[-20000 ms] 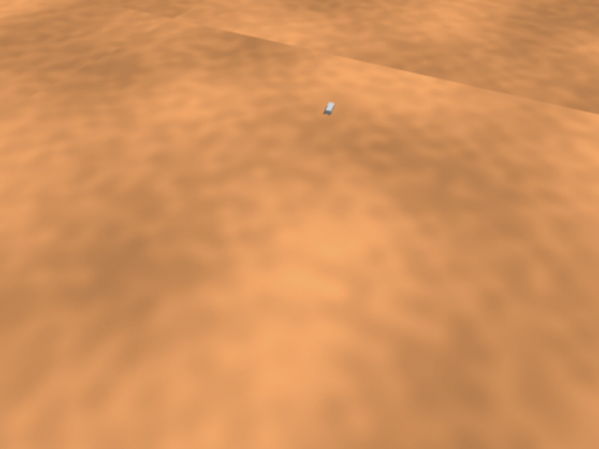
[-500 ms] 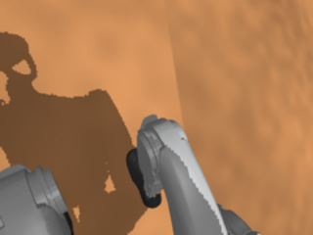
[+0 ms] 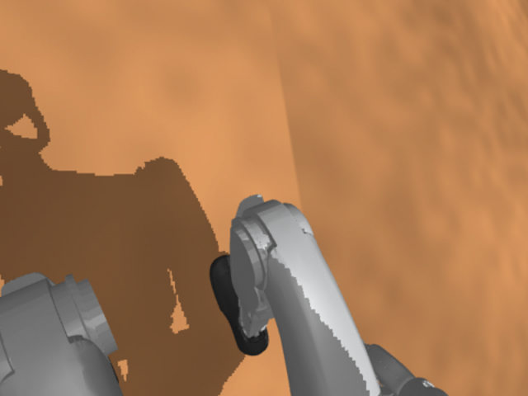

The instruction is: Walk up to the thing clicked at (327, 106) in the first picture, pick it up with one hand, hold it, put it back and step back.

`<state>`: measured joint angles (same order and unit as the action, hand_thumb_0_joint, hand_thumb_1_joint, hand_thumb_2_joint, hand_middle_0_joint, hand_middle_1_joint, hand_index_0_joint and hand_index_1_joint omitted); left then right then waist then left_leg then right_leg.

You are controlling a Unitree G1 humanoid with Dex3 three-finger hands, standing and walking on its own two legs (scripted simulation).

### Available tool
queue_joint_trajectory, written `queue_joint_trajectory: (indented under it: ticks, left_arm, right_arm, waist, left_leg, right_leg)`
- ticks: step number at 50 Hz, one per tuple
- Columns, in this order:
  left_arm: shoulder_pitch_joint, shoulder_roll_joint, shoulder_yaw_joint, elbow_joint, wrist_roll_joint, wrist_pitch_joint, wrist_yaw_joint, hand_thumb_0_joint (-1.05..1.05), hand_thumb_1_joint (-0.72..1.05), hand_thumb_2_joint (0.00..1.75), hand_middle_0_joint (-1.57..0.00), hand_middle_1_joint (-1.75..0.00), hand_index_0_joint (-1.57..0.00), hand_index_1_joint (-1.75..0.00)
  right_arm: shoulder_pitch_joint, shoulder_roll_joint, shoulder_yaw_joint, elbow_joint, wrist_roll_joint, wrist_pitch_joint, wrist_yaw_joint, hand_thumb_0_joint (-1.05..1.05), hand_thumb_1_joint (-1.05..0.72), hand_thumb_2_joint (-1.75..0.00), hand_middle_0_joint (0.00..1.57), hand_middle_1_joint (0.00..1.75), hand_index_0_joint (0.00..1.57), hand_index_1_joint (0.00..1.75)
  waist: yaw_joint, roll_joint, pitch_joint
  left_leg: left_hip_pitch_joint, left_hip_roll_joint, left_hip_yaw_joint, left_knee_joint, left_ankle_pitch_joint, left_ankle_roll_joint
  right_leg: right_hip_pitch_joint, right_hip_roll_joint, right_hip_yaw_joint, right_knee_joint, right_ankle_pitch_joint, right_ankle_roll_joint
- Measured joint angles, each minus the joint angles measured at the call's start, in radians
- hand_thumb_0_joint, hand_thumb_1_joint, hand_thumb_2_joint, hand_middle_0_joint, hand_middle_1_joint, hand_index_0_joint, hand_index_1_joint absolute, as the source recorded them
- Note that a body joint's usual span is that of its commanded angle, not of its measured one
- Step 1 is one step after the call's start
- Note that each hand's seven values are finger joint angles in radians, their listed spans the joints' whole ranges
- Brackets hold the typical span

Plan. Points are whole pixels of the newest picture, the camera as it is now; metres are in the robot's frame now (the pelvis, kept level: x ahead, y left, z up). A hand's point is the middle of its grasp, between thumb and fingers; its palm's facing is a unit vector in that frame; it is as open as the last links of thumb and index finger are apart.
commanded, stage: rest palm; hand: left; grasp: from above
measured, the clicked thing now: out of the picture +0.48 +0.32 -0.29
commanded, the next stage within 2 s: close in 0.26 s
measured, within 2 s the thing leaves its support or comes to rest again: neither
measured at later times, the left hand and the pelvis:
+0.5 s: hand out of the picture +0.46 +0.31 -0.25, palm faces -0.46 -0.11 -0.88, open 12.6 cm; pelvis +0.00 -0.01 +0.00, yaw +0 degrees
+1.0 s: hand out of the picture +0.46 +0.31 -0.24, palm faces -0.42 -0.08 -0.90, open 10.5 cm; pelvis -0.01 +0.00 +0.01, yaw +0 degrees
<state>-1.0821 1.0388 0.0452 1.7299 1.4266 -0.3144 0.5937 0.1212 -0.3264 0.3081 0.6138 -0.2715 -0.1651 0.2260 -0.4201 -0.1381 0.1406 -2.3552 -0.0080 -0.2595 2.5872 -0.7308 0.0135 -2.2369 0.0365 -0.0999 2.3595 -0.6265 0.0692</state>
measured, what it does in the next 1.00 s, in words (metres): stands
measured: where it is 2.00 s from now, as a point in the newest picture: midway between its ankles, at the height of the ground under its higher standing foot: (181, 365)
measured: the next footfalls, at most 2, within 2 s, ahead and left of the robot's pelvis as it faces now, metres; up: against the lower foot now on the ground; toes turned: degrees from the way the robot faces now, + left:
none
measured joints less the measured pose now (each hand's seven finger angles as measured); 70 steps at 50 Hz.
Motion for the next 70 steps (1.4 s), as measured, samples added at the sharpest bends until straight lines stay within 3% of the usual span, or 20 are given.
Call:
queue_joint_trajectory:
  ticks: [13,26,33,39,49,60,70]
  left_arm:
    - [-0.001,0.008,0.034,0.006,-0.030,0.037,0.029,0.00,-0.29,0.82,-0.28,-0.79,-0.26,-0.80]
    - [-0.001,0.036,0.048,-0.008,-0.074,0.037,-0.015,0.00,-0.22,0.76,-0.32,-0.77,-0.31,-0.76]
    - [0.011,0.028,0.025,-0.013,-0.077,0.010,-0.024,0.00,-0.13,0.69,-0.37,-0.75,-0.37,-0.73]
    - [0.021,0.018,0.015,-0.020,-0.047,-0.008,-0.001,0.00,-0.06,0.64,-0.41,-0.72,-0.42,-0.69]
    - [-0.006,0.009,-0.002,0.005,-0.048,0.040,0.043,0.00,0.06,0.55,-0.50,-0.63,-0.51,-0.60]
    - [-0.014,0.041,0.035,-0.016,-0.085,0.052,-0.029,0.00,0.18,0.44,-0.59,-0.55,-0.61,-0.52]
    - [-0.006,0.056,0.018,-0.045,-0.059,0.006,-0.053,0.00,0.28,0.35,-0.67,-0.48,-0.70,-0.44]
  right_arm:
    - [-0.012,-0.015,0.015,-0.006,-0.003,-0.049,0.016,0.00,-0.91,-0.90,0.21,0.30,0.20,0.30]
    - [0.006,-0.039,0.009,-0.002,0.008,-0.031,0.001,0.00,-0.90,-0.90,0.21,0.30,0.20,0.30]
    - [0.006,-0.031,0.020,-0.003,0.006,-0.013,-0.002,0.00,-0.90,-0.89,0.21,0.30,0.20,0.30]
    - [-0.002,-0.023,0.022,-0.008,0.000,-0.013,-0.006,0.00,-0.90,-0.89,0.21,0.30,0.20,0.30]
    - [-0.025,-0.027,0.012,0.002,-0.002,-0.042,-0.005,0.00,-0.90,-0.89,0.21,0.30,0.20,0.30]
    - [-0.004,-0.040,0.023,0.000,0.012,-0.038,-0.002,0.00,-0.90,-0.89,0.21,0.30,0.20,0.30]
    - [-0.006,-0.021,0.033,-0.013,-0.001,-0.002,-0.004,0.00,-0.90,-0.89,0.21,0.30,0.20,0.30]
  waist:
    - [-0.013,-0.010,0.045]
    - [-0.011,-0.003,0.058]
    - [-0.003,-0.008,0.054]
    - [-0.001,-0.013,0.049]
    - [-0.008,-0.005,0.042]
    - [-0.009,-0.010,0.053]
    - [0.003,-0.008,0.049]
  left_leg:
    - [0.007,0.005,-0.003,-0.008,0.002,-0.009]
    - [0.014,0.005,-0.015,-0.015,-0.007,-0.020]
    - [0.026,0.003,-0.021,-0.018,-0.006,-0.022]
    - [0.027,0.003,-0.021,-0.019,0.003,-0.019]
    - [0.017,0.008,-0.007,-0.029,0.016,-0.003]
    - [0.013,0.008,-0.004,-0.030,0.003,0.000]
    - [0.014,-0.002,-0.021,-0.013,-0.007,-0.008]
  right_leg:
    - [-0.003,0.004,0.001,-0.005,0.010,0.020]
    - [-0.001,0.001,-0.009,-0.014,0.006,0.018]
    - [0.013,0.000,-0.015,-0.019,0.008,0.020]
    - [0.018,0.001,-0.016,-0.022,0.015,0.013]
    - [0.015,0.002,-0.009,-0.035,0.024,0.013]
    - [0.012,-0.002,-0.008,-0.036,0.012,0.011]
    - [0.018,-0.006,-0.021,-0.024,0.002,0.008]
